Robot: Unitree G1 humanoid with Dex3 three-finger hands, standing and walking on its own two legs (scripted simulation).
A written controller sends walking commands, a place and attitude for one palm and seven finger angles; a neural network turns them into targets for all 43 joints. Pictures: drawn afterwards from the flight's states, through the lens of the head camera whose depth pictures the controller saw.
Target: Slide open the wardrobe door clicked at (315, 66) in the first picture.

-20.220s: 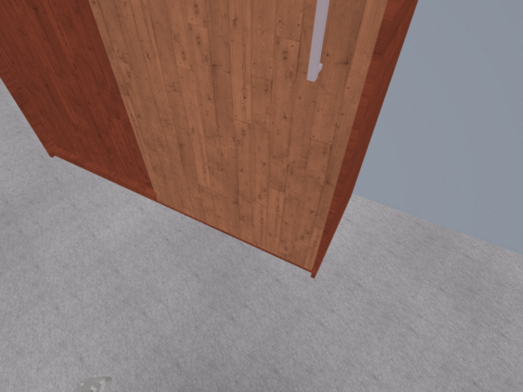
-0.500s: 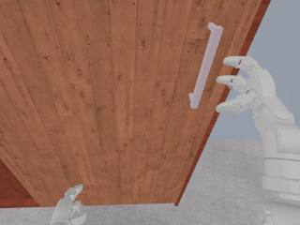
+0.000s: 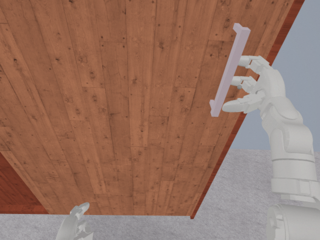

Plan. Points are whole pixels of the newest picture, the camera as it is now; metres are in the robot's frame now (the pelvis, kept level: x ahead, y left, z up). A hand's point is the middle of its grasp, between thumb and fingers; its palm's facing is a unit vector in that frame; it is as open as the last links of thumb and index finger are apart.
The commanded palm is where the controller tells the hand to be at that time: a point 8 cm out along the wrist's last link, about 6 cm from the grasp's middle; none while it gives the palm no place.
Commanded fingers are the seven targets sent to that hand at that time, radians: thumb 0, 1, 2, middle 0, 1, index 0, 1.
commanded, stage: feel for the door with the fingertips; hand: right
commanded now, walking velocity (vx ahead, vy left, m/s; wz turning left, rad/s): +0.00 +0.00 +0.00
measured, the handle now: (224, 74) +0.45 -0.11 +0.25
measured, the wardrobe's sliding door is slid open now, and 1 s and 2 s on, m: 0.00 0.00 0.00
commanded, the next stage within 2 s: slide the fingers in behind the handle in 0.30 s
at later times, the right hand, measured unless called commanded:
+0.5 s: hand (238, 84) +0.40 -0.13 +0.25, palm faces -0.04 +1.00 -0.02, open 13.8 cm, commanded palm +0.38 -0.18 +0.25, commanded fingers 0.00 0.50 -0.30 0.30 1.20 0.30 1.20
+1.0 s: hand (234, 89) +0.38 -0.12 +0.25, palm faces -0.05 +1.00 -0.02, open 14.2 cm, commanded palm +0.36 -0.17 +0.25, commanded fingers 0.00 0.50 -0.30 0.30 1.20 0.30 1.20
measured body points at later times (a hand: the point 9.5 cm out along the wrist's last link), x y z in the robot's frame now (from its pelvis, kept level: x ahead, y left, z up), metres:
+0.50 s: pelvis +0.00 +0.00 +0.00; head -0.03 +0.02 +0.45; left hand +0.17 +0.23 -0.09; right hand +0.40 -0.18 +0.25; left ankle -0.03 +0.09 -0.74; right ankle +0.00 -0.13 -0.74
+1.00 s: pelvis +0.00 +0.00 +0.00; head -0.04 +0.02 +0.45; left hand +0.17 +0.24 -0.08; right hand +0.38 -0.17 +0.25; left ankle -0.03 +0.09 -0.74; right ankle +0.00 -0.13 -0.74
